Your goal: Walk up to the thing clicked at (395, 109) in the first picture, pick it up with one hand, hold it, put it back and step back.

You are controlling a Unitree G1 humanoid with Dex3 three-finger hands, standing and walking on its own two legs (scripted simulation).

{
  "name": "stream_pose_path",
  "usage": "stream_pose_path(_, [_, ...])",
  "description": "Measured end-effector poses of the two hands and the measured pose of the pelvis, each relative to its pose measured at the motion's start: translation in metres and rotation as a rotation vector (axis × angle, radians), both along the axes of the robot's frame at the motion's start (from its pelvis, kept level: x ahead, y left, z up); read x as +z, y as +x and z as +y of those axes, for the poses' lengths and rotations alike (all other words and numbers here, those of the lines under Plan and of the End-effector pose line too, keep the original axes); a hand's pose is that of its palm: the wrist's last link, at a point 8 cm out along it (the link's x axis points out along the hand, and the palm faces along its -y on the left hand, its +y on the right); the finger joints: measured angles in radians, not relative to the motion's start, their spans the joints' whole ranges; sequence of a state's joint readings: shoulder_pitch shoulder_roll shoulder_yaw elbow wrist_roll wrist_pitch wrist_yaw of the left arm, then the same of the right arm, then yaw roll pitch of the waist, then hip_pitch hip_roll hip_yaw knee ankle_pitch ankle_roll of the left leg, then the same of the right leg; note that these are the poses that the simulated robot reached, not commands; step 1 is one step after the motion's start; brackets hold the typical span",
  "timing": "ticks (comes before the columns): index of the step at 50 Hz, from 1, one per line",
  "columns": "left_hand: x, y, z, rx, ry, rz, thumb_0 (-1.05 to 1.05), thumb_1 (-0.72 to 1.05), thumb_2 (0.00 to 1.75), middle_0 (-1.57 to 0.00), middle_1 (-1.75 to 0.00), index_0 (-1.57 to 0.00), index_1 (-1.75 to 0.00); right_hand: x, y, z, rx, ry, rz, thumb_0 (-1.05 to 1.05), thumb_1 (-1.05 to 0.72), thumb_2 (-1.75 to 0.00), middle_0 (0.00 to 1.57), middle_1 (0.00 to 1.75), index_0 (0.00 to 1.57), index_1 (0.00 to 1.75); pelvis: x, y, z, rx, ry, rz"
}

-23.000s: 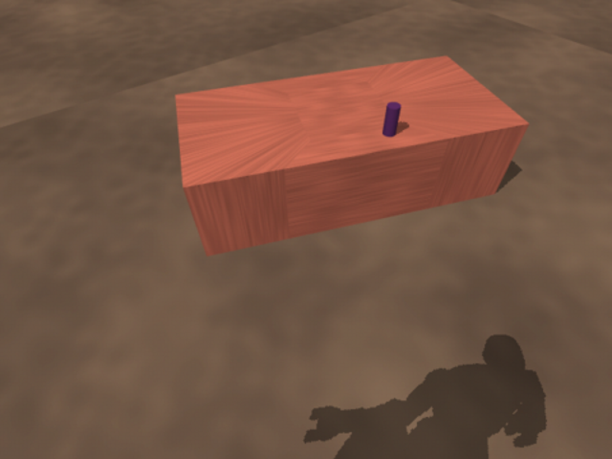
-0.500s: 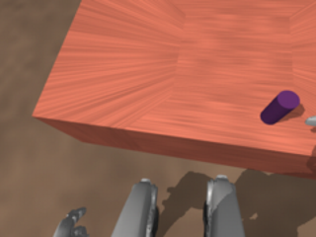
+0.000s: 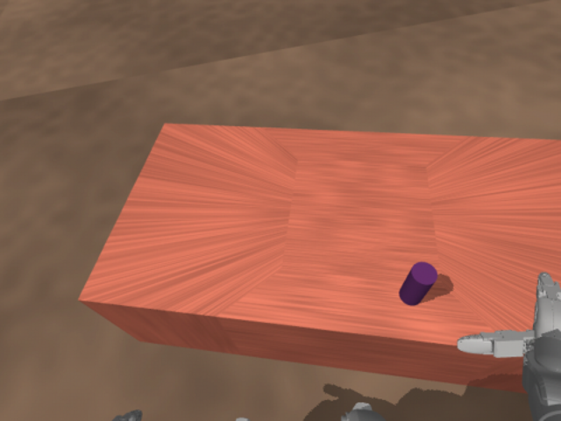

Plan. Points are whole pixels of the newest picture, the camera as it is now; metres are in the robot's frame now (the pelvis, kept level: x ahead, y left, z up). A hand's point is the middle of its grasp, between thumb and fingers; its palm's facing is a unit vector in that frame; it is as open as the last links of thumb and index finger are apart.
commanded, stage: home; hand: right
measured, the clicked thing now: (416, 284) +0.44 -0.24 -0.27
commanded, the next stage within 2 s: none
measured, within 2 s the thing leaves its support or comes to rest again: neither
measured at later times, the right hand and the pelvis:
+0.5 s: hand (430, 418) +0.17 -0.16 -0.06, palm faces +0.19 +0.95 -0.25, open 17.3 cm; pelvis +0.01 +0.03 +0.01, yaw -2 degrees
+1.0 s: hand out of the picture +0.12 -0.21 -0.10, palm faces -0.01 +0.93 -0.37, open 17.4 cm; pelvis +0.02 +0.02 +0.03, yaw -1 degrees
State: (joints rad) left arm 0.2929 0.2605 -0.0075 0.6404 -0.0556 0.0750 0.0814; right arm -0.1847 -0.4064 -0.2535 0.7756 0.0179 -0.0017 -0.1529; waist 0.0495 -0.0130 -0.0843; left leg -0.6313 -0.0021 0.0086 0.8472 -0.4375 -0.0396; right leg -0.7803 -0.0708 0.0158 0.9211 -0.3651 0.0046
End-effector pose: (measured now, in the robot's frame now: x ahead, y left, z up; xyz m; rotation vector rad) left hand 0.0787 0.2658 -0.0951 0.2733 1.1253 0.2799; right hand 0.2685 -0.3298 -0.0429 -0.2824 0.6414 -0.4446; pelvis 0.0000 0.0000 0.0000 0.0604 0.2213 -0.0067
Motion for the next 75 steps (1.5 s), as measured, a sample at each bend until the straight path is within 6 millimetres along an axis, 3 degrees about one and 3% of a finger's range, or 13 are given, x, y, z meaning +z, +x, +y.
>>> stream_pose_path(4, [0.007,0.017,-0.011,-0.006,-0.022,-0.059,0.01,0.90,0.90,-0.20,-0.29,-0.21,-0.29,-0.004,-0.028,0.035,0.045,0.055,0.012,-0.01,0.50,-0.08,0.07,0.06,0.06,0.06,0.008,0.004,0.001,0.001,-0.011,-0.040])
stream_pose_path(14, [0.024,0.080,-0.032,-0.074,-0.089,-0.274,0.01,0.90,0.90,-0.20,-0.29,-0.21,-0.30,0.011,-0.093,0.100,0.122,0.129,0.020,-0.01,0.51,-0.07,0.07,0.05,0.06,0.06,0.015,0.009,0.011,-0.007,-0.030,-0.109])
stream_pose_path(22, [0.036,0.107,-0.027,-0.135,-0.084,-0.379,0.01,0.90,0.90,-0.20,-0.29,-0.21,-0.30,0.009,-0.127,0.126,0.116,0.173,0.061,-0.01,0.50,-0.08,0.07,0.06,0.06,0.06,0.014,0.006,0.024,-0.024,-0.043,-0.131])
stream_pose_path(28, [0.037,0.103,-0.011,-0.141,-0.055,-0.389,0.01,0.90,0.90,-0.20,-0.29,-0.21,-0.30,0.012,-0.126,0.127,0.109,0.152,0.056,-0.01,0.51,-0.07,0.07,0.05,0.06,0.06,0.013,0.005,0.031,-0.029,-0.050,-0.137])
stream_pose_path(37, [0.031,0.078,0.009,-0.097,-0.030,-0.348,0.01,0.90,0.90,-0.20,-0.29,-0.21,-0.30,0.014,-0.119,0.134,0.146,0.149,0.054,-0.01,0.52,-0.07,0.06,0.05,0.06,0.06,0.012,0.004,0.034,-0.020,-0.053,-0.135])
stream_pose_path(40, [0.021,0.068,0.013,-0.172,-0.015,-0.248,0.01,0.90,0.90,-0.20,-0.29,-0.21,-0.30,0.001,-0.120,0.128,0.246,0.101,0.133,-0.01,0.52,-0.06,0.06,0.05,0.06,0.06,0.015,0.004,0.033,-0.021,-0.057,-0.167])
stream_pose_path(45, [0.016,0.046,0.024,-0.166,-0.042,-0.110,0.01,0.90,0.90,-0.20,-0.29,-0.21,-0.30,-0.014,-0.136,0.098,0.252,0.088,0.287,-0.01,0.52,-0.06,0.07,0.05,0.06,0.06,0.024,0.011,0.029,-0.018,-0.070,-0.202])
stream_pose_path(53, [0.013,0.017,0.028,-0.108,-0.054,0.026,0.01,0.90,0.90,-0.20,-0.30,-0.21,-0.30,-0.018,-0.171,0.062,0.147,0.084,0.446,-0.01,0.53,-0.06,0.06,0.05,0.06,0.05,0.038,0.019,0.020,-0.018,-0.072,-0.237])
stream_pose_path(63, [0.014,0.003,0.020,-0.092,-0.065,0.095,0.01,0.90,0.90,-0.20,-0.30,-0.21,-0.30,-0.020,-0.210,0.049,0.078,0.106,0.568,-0.01,0.52,-0.06,0.06,0.05,0.05,0.05,0.048,0.015,0.012,-0.021,-0.074,-0.271])
stream_pose_path(75, [0.024,-0.005,0.029,-0.083,-0.035,0.093,0.01,0.90,0.90,-0.20,-0.30,-0.21,-0.30,-0.022,-0.230,0.043,0.075,0.122,0.600,-0.01,0.49,-0.08,0.07,0.05,0.06,0.06,0.052,0.001,0.007,-0.024,-0.071,-0.291])
